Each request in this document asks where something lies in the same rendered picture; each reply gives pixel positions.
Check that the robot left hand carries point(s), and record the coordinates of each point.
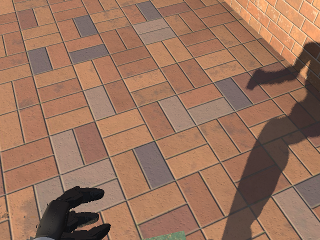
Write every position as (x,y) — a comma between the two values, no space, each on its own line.
(58,221)

